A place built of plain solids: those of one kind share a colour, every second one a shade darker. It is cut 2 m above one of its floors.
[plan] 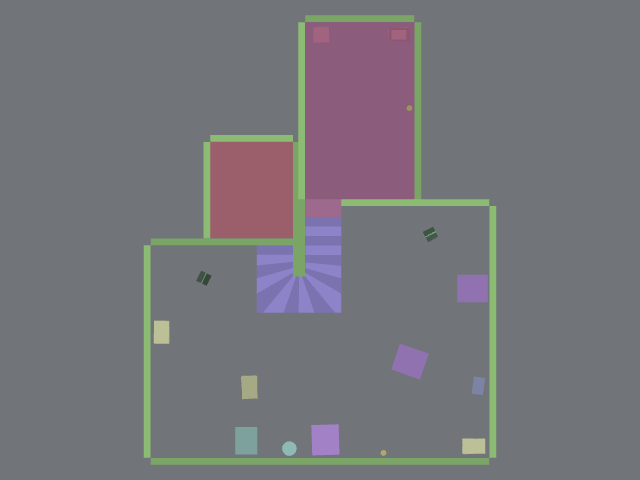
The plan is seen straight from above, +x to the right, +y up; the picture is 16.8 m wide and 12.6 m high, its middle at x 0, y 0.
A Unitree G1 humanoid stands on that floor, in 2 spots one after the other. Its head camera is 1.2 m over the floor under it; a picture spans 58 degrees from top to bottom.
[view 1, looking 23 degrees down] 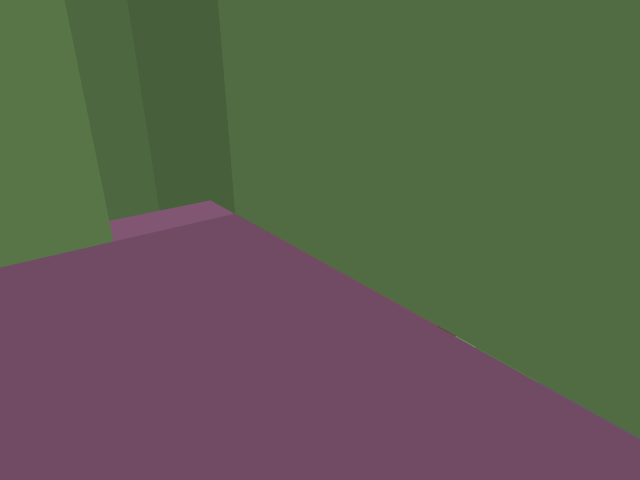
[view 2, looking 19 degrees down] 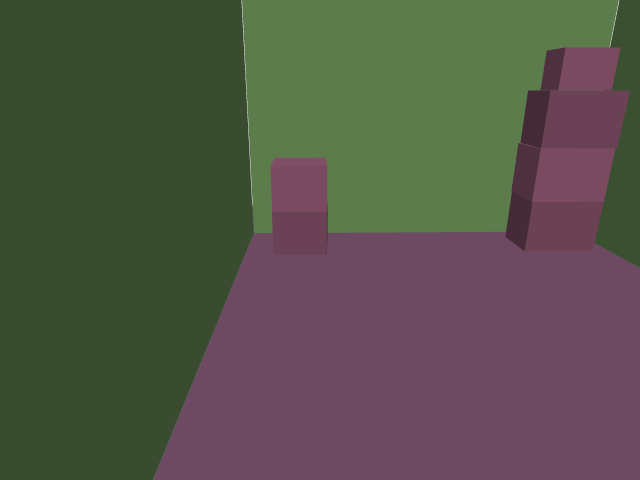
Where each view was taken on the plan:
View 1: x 1.14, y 4.17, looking -128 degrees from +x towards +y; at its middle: wall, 2.70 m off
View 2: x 0.13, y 2.05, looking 89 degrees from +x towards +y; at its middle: carton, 3.31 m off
